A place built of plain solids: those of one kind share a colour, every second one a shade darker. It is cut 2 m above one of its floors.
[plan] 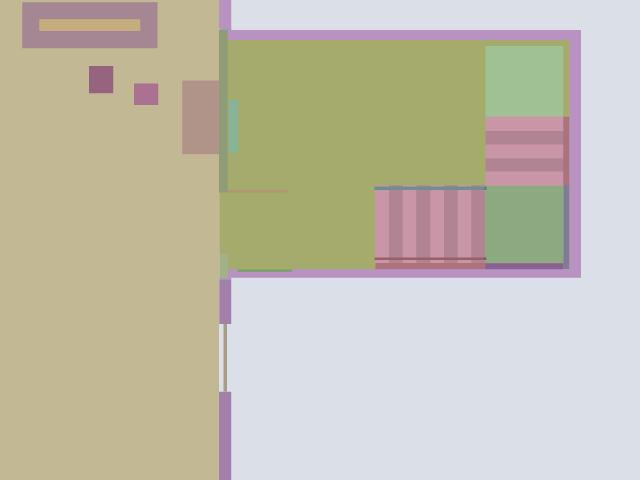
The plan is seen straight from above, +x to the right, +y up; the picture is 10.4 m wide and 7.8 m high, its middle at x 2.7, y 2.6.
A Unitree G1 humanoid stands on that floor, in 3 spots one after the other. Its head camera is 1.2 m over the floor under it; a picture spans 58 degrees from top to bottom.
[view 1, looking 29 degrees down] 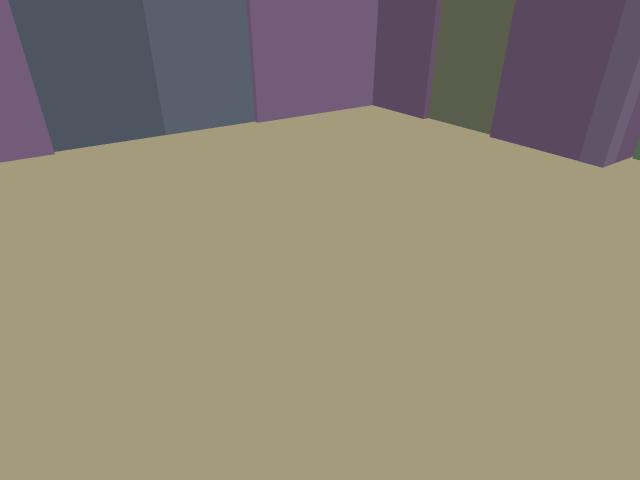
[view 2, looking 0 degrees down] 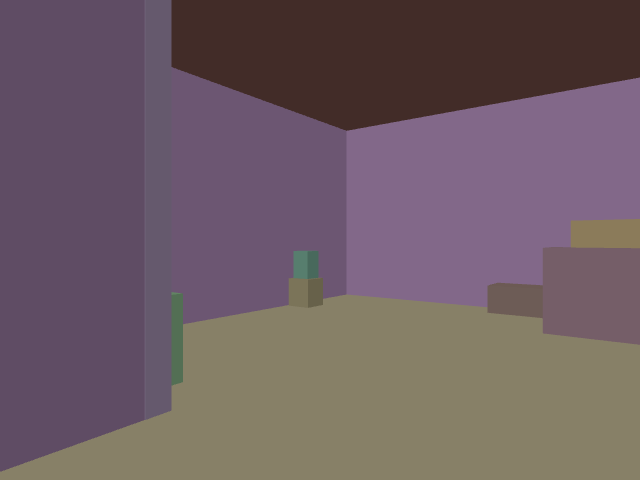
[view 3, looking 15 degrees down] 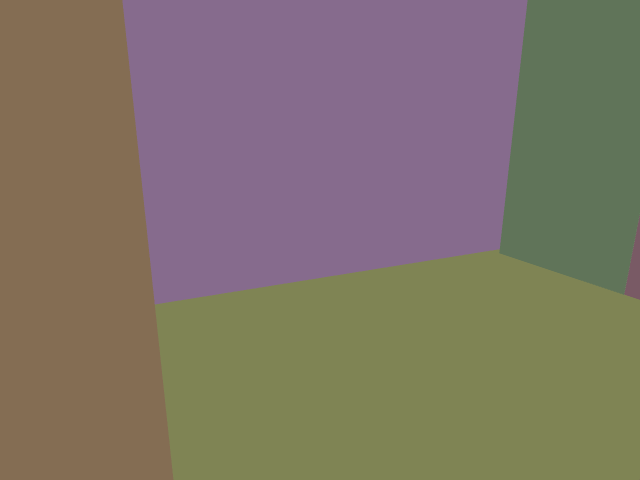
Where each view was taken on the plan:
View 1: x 0.06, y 2.87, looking -124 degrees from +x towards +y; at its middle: lobby_floor_slab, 2.48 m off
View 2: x -1.08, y -0.43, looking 127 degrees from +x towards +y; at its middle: wall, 8.74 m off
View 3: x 2.15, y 2.87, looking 65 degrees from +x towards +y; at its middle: wall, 3.40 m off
